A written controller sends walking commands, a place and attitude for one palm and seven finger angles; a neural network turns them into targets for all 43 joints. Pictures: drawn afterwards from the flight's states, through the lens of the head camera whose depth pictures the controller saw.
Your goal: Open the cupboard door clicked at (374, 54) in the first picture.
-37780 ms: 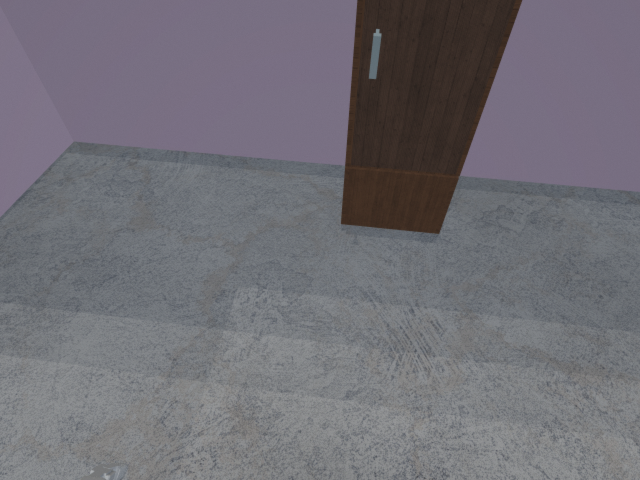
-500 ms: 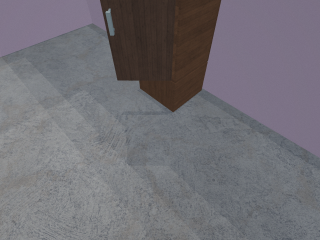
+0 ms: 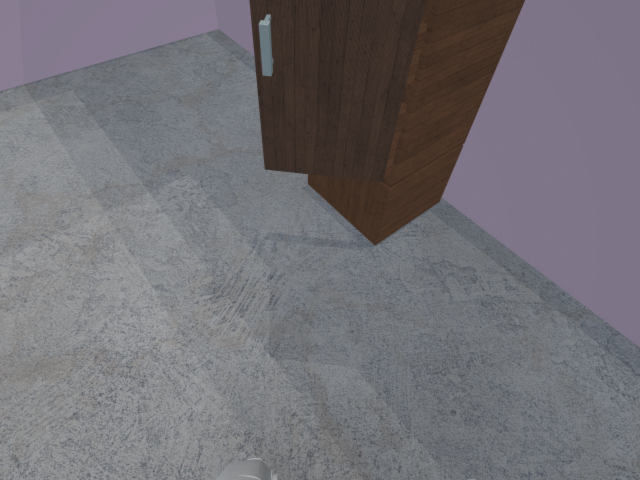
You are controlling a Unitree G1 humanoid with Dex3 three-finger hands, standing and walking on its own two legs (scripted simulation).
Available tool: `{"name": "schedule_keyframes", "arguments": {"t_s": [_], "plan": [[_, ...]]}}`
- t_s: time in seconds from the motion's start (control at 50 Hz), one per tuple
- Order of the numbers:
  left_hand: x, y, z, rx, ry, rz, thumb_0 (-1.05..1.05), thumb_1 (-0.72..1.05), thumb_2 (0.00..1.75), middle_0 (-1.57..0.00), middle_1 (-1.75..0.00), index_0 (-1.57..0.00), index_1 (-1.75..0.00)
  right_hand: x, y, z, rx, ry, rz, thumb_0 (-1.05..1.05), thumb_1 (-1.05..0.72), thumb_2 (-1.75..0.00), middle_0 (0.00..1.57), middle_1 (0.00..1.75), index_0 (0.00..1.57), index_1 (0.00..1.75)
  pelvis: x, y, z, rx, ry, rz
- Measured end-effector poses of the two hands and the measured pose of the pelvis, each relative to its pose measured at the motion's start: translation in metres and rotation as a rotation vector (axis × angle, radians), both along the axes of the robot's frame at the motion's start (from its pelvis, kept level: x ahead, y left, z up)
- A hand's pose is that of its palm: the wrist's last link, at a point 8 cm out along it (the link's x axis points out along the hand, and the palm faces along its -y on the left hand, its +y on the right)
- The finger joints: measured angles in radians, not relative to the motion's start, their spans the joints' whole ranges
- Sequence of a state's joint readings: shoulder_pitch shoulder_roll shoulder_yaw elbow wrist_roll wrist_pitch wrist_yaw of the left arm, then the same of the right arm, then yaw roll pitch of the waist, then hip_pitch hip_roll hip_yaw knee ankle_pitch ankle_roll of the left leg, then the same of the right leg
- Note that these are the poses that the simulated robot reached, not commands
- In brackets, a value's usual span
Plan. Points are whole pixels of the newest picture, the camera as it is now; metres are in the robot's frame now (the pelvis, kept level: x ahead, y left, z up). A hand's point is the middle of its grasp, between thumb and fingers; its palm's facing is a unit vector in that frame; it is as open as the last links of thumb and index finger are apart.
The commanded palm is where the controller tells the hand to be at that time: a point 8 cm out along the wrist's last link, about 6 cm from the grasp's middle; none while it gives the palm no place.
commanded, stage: take the last steps up to it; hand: left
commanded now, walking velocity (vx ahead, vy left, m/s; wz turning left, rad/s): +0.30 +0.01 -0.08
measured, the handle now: (267, 45) +1.00 +0.23 +0.02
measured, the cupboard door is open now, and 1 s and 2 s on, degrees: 45 45 45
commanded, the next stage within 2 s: come to a stop and stand still in 0.84 s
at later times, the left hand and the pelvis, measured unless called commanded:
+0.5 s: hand (236, 391) +0.25 +0.15 -0.13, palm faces +0.03 -0.97 -0.23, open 7.2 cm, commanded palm none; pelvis +0.18 -0.04 +0.02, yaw -2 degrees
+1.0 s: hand (235, 305) +0.40 +0.19 -0.16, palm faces +0.03 -0.99 -0.17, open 7.3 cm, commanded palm none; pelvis +0.37 +0.02 +0.02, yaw -3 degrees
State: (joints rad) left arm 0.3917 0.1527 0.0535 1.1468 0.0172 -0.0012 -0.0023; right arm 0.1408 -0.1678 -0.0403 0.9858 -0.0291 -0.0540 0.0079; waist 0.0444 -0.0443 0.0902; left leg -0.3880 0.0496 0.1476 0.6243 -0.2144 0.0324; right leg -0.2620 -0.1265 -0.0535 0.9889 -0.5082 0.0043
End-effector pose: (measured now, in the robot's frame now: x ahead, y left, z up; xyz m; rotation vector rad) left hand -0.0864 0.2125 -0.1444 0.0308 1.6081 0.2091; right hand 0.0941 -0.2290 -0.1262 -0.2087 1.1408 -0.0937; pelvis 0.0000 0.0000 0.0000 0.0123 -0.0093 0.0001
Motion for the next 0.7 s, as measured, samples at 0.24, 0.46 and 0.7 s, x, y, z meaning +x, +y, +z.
{"name": "schedule_keyframes", "arguments": {"t_s": [0.24,0.46,0.7], "plan": [[0.236,0.020,0.036,0.082,-0.389,-0.155,0.00,0.91,0.90,-0.20,-0.30,-0.19,-0.30,-0.011,-0.005,-0.002,0.037,0.174,-0.128,-0.01,-0.93,-0.90,0.20,0.30,0.20,0.30,0.077,-0.003,0.019,0.031,0.018,-0.032],[0.325,-0.019,0.041,0.096,-0.423,-0.183,-0.01,0.91,0.90,-0.20,-0.30,-0.20,-0.30,0.043,-0.031,-0.010,0.078,0.292,-0.178,0.01,-0.91,-0.90,0.20,0.30,0.20,0.30,0.164,-0.033,0.020,0.015,0.015,-0.040],[0.295,-0.012,0.024,0.031,-0.103,-0.055,-0.01,0.92,0.90,-0.20,-0.30,-0.20,-0.30,0.246,-0.016,0.007,0.050,0.084,-0.052,0.01,-0.91,-0.90,0.20,0.30,0.20,0.30,0.266,-0.017,0.020,0.000,0.015,-0.028]]}}
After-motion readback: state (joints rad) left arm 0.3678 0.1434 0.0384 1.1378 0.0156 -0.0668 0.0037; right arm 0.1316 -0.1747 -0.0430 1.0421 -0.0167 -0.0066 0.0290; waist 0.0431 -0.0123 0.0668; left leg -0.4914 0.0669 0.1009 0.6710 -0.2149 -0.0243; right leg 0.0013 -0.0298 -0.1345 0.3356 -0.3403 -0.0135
